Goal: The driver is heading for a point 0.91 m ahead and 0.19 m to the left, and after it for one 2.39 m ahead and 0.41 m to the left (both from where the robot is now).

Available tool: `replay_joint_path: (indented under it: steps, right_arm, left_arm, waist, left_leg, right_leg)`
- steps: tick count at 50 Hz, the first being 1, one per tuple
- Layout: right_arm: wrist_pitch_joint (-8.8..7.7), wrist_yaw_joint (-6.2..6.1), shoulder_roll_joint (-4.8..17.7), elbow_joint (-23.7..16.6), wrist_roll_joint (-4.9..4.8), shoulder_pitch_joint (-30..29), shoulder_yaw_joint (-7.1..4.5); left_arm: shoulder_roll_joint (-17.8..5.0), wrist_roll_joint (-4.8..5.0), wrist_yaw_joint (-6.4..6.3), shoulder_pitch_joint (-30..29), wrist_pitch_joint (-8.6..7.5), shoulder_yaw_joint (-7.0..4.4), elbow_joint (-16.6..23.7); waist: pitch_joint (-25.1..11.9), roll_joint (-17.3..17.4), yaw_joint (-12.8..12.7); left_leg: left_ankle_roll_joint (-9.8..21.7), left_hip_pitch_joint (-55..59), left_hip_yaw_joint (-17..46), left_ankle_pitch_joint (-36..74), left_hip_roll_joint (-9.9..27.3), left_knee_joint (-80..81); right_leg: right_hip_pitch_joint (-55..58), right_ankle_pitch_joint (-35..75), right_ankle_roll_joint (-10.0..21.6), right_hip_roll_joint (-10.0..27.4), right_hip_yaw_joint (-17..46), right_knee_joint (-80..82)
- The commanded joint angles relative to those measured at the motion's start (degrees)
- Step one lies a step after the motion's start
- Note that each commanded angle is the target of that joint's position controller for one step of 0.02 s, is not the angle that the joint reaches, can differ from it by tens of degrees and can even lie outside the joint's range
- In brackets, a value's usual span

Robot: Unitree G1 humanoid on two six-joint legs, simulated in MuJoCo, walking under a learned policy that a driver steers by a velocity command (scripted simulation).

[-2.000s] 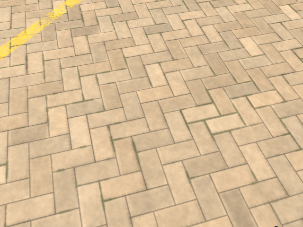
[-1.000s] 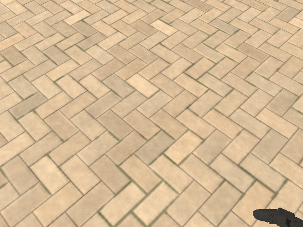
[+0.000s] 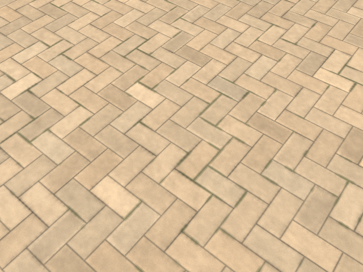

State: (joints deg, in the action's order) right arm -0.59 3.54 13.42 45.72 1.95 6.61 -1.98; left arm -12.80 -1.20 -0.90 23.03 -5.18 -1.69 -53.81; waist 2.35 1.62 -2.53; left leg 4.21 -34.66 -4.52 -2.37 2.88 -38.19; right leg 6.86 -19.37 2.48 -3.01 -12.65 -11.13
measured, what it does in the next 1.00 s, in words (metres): walks ahead, turning left: left foot, then right foot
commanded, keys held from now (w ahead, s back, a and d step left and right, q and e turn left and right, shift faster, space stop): w+q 0.58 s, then w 0.42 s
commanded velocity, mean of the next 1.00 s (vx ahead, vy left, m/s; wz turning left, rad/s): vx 0.50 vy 0.00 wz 0.43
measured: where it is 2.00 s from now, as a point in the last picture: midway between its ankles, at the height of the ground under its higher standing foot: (128, 138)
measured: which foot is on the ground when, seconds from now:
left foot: up 0.00-0.06, down 0.08-0.60, up 0.62-1.00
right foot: down 0.00-0.10, up 0.12-0.58, down 0.60-1.00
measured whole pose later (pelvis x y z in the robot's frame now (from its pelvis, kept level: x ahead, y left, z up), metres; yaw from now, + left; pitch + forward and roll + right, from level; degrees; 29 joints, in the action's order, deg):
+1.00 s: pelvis +0.53 +0.09 +0.01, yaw +27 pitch +2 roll -2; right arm -1.4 3.0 14.5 42.4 2.0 5.1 -0.7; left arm -13.8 -0.7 1.2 24.9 -4.7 -2.2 -52.6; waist 1.0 2.5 -4.2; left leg 1.6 -31.9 -0.8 -7.0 3.3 -37.4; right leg -0.6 -14.8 1.5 -2.1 -4.4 -13.8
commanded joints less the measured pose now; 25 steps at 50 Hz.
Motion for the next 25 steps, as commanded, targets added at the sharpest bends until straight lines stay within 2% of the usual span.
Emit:
replay_joint_path:
  steps: [1, 2, 3, 4, 5, 6, 7, 8, 9, 10, 11, 12, 15, 17, 21, 23, 25]
  right_arm:
    - [-0.76, -0.21, 3.53, -4.75, 0.15, -2.64, -0.71]
    - [-0.78, -0.51, 4.35, -3.94, 0.27, 0.93, -1.16]
    - [-1.07, -0.81, 5.62, -2.40, 0.44, 6.70, -1.92]
    - [-1.50, -1.38, 7.94, 0.27, 1.07, 15.58, -3.17]
    - [-1.34, -2.40, 14.68, 0.99, 1.34, 21.19, -5.28]
    - [-0.84, -2.31, 17.96, -0.01, -0.48, 18.31, -6.03]
    - [-0.36, -2.60, 16.31, 0.25, -1.71, 16.93, -5.86]
    - [-0.37, -3.02, 13.28, 0.41, -1.83, 14.10, -5.08]
    - [-0.50, -3.15, 10.51, 0.39, -1.62, 11.71, -4.30]
    - [-0.84, -3.37, 9.13, 0.32, -1.94, 9.97, -3.82]
    - [-1.28, -3.37, 8.39, -0.08, -2.01, 8.87, -3.47]
    - [-1.91, -3.22, 8.61, -0.07, -2.08, 9.37, -3.45]
    - [-2.67, -3.04, 10.77, 0.39, -1.98, 11.78, -4.01]
    - [-2.58, -3.04, 10.79, 0.67, -1.95, 14.03, -4.05]
    - [-2.33, -3.22, 11.18, 0.99, -1.81, 18.05, -4.29]
    - [-2.22, -3.47, 11.48, 0.98, -1.44, 19.49, -4.36]
    - [-2.18, -3.82, 12.11, 0.57, -1.07, 19.56, -4.50]
  left_arm:
    - [-9.84, -0.23, -0.86, 1.21, 0.10, -1.97, 1.34]
    - [-10.74, -0.40, -1.04, 0.70, 0.54, -2.20, 1.31]
    - [-11.54, -0.50, -1.11, 0.37, 1.10, -2.42, 1.46]
    - [-11.80, -0.23, -1.02, -0.66, 1.37, -2.45, 2.21]
    - [-7.81, 0.48, -0.46, 0.31, 0.95, -1.44, 5.09]
    - [-6.89, 0.75, 0.44, -1.20, 0.43, -1.56, 8.44]
    - [-8.65, -0.12, 0.71, -7.44, -0.09, -1.66, 9.50]
    - [-7.91, 0.49, 0.93, -8.56, -0.82, -1.27, 10.18]
    - [-7.69, 0.39, 0.86, -7.75, -0.89, -1.33, 9.52]
    - [-7.48, -0.63, 0.84, -7.31, 0.03, -1.32, 9.60]
    - [-6.92, -1.40, 1.02, -5.72, 1.24, -1.16, 9.16]
    - [-6.55, -1.76, 1.24, -5.42, 2.19, -1.15, 9.32]
    - [-5.82, -1.63, 1.64, -9.42, 3.33, -0.99, 11.27]
    - [-6.00, -1.47, 1.70, -14.79, 3.39, -0.95, 13.14]
    - [-5.90, -0.94, 2.09, -22.53, 3.00, -0.51, 15.72]
    - [-6.14, -0.67, 2.24, -25.49, 2.58, -0.30, 16.95]
    - [-6.84, -0.41, 2.23, -26.65, 2.08, -0.27, 17.95]
  waist:
    - [1.24, -6.44, 1.55]
    - [-1.16, -7.17, 3.25]
    - [-4.70, -7.15, 5.67]
    - [-9.46, -4.82, 10.09]
    - [-15.74, 4.08, 10.95]
    - [-19.86, 11.17, 7.90]
    - [-13.80, 1.94, 9.01]
    - [-7.11, -0.48, 7.04]
    - [-2.75, -3.63, 4.22]
    - [-1.11, -3.48, 2.29]
    - [-1.74, -2.41, 1.03]
    - [-2.31, -1.79, 0.71]
    - [-1.45, -0.40, 1.28]
    - [-0.05, 0.65, 3.15]
    - [-0.20, 1.99, 6.60]
    - [-0.25, 2.16, 7.74]
    - [-0.34, 2.65, 7.68]
  left_leg:
    - [3.34, 3.46, -4.36, -6.48, -4.16, 2.62]
    - [4.77, 7.65, -5.22, -9.81, -6.27, 2.90]
    - [6.34, 14.46, -4.95, -11.63, -8.11, 4.83]
    - [8.69, 27.52, -1.54, -10.15, -7.63, 9.35]
    - [14.21, 43.93, 18.75, -13.92, 7.02, 10.70]
    - [22.13, 53.13, 48.35, -7.53, 17.79, 19.74]
    - [20.10, 49.52, 40.56, -6.52, 15.77, 20.98]
    - [17.87, 41.38, 33.55, -3.30, 14.38, 22.05]
    - [14.95, 33.97, 28.44, 1.88, 11.28, 23.34]
    - [13.47, 28.94, 24.47, 5.94, 8.46, 24.13]
    - [12.76, 26.23, 21.66, 7.87, 6.56, 24.85]
    - [12.87, 25.07, 20.57, 10.52, 5.55, 25.05]
    - [12.32, 23.26, 18.90, 10.00, 3.42, 26.60]
    - [11.22, 24.35, 19.48, 7.89, 2.66, 27.09]
    - [9.56, 29.58, 21.10, 8.58, 2.36, 24.97]
    - [9.36, 32.11, 22.31, 11.55, 2.95, 22.99]
    - [8.58, 33.54, 24.13, 14.14, 3.93, 20.67]
  right_leg:
    - [0.97, 59.28, 4.00, 17.38, 1.07, -7.86]
    - [1.58, 66.40, 3.82, 17.52, 0.29, -14.42]
    - [0.19, 66.81, 3.69, 17.49, -0.05, -23.94]
    - [-7.22, 57.03, 2.46, 16.22, -0.84, -37.59]
    - [-24.86, 27.93, 0.17, 11.53, -1.42, -57.86]
    - [-43.56, -11.30, -2.13, -0.72, 7.83, -73.31]
    - [-49.60, -6.02, -1.47, 3.97, 15.50, -73.13]
    - [-49.24, -1.12, -1.31, 6.43, 15.11, -68.47]
    - [-45.95, 0.55, -1.50, 8.23, 14.81, -62.63]
    - [-42.65, 0.69, -2.34, 9.17, 14.98, -59.06]
    - [-39.46, 1.04, -3.11, 9.52, 14.87, -56.75]
    - [-38.47, 1.14, -3.79, 9.26, 14.20, -55.32]
    - [-40.58, 5.93, -5.47, 9.24, 12.77, -48.37]
    - [-43.44, 10.55, -6.19, 9.17, 12.59, -42.19]
    - [-44.87, 17.20, -6.13, 7.33, 12.98, -31.83]
    - [-44.56, 17.61, -5.73, 6.08, 12.98, -28.16]
    - [-42.18, 16.33, -4.86, 5.01, 13.61, -24.68]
